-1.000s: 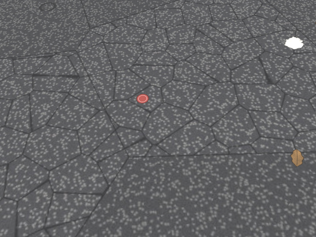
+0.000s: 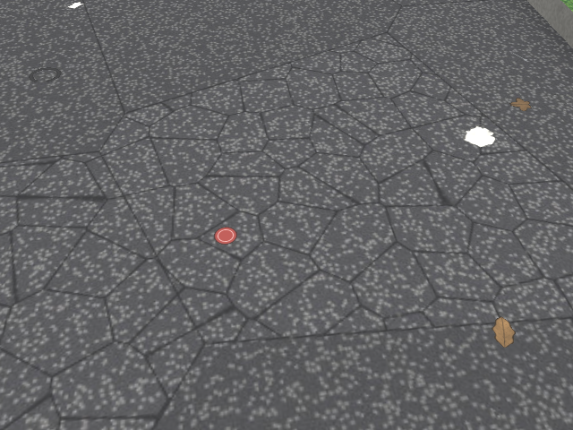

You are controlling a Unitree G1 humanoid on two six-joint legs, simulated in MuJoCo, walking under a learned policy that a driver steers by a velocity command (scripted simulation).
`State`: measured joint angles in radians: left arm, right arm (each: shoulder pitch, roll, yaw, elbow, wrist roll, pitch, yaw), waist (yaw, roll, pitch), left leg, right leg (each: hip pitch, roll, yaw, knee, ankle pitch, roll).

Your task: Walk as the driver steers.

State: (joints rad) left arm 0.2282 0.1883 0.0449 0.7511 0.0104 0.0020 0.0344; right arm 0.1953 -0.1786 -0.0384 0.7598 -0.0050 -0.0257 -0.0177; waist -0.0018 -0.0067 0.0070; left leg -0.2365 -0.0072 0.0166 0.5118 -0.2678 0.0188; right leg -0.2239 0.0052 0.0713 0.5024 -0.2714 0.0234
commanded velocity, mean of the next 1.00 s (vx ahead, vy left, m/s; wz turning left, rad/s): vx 0.00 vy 0.00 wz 0.00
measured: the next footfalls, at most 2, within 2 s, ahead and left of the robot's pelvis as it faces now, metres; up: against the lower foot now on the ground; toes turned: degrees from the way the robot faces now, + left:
left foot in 1.68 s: +0.44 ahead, +0.10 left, +0.00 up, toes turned +3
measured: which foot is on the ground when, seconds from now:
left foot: down 0.00-1.00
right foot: down 0.00-1.00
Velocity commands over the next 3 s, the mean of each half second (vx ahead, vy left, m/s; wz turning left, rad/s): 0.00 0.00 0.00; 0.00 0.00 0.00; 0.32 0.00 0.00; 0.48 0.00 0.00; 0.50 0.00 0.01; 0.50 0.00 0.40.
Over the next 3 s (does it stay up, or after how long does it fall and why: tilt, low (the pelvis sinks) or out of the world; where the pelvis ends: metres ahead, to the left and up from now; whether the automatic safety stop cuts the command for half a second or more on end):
stays up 0.99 0.04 0.00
